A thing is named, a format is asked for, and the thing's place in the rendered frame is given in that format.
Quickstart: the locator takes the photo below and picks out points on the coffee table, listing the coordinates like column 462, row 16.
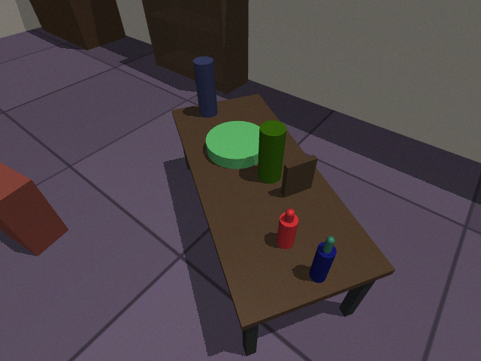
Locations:
column 266, row 281

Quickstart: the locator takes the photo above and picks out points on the bookshelf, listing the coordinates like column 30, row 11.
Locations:
column 182, row 30

